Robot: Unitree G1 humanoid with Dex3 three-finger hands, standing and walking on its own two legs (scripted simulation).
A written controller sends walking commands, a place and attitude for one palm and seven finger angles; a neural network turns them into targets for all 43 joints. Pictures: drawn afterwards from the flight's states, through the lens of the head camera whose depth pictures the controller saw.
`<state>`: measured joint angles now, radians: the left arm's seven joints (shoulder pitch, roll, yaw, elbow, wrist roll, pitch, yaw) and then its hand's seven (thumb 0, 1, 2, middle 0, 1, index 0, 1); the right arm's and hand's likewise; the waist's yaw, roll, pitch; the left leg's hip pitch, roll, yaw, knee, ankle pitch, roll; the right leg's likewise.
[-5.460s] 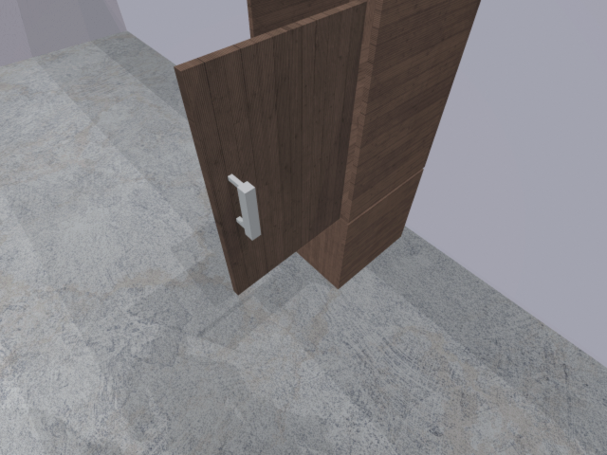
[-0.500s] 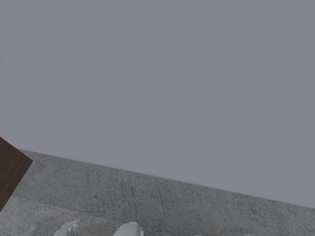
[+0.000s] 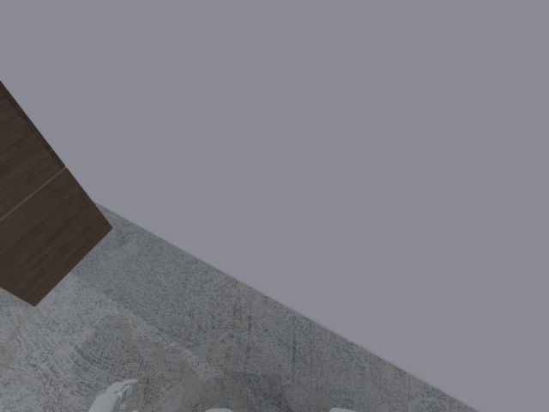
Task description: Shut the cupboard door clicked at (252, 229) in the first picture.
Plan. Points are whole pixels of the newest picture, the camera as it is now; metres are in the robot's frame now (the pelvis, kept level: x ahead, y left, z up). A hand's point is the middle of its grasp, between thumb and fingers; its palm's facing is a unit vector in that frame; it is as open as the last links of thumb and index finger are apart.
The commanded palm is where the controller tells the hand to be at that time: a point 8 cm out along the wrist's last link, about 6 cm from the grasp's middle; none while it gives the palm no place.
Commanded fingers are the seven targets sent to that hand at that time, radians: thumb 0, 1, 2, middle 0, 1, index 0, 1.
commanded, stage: turn to face it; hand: left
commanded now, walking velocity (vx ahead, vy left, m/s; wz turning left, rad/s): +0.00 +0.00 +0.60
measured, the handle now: out of the picture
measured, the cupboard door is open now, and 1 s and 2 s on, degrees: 91 91 91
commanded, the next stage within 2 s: take the last steps up to it in 1.68 s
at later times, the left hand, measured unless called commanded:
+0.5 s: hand out of the picture -0.01 +0.20 -0.17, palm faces +0.35 -0.91 -0.23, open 7.4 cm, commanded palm none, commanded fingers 0.00 0.90 0.90 -0.20 -0.30 -0.20 -0.30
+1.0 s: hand out of the picture -0.02 +0.13 -0.15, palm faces +0.58 -0.78 -0.24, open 7.4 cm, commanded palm none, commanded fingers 0.00 0.90 0.90 -0.20 -0.30 -0.20 -0.30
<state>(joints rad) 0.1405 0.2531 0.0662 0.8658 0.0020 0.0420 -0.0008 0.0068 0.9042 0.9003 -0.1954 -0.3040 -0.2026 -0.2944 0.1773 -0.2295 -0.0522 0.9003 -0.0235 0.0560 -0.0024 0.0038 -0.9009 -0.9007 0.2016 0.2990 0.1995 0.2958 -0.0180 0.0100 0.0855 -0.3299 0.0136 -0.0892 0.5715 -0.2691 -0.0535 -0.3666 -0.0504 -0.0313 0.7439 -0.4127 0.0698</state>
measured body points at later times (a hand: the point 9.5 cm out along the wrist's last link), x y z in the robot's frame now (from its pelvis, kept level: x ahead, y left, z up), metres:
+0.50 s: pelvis +0.01 -0.02 +0.00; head +0.05 +0.02 +0.45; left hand -0.03 +0.25 -0.16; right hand +0.21 -0.23 -0.12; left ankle -0.02 +0.09 -0.73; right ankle +0.01 -0.15 -0.67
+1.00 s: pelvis +0.04 -0.07 +0.01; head +0.08 -0.04 +0.46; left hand -0.05 +0.17 -0.13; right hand +0.27 -0.23 -0.13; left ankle -0.03 +0.04 -0.70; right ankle +0.08 -0.18 -0.73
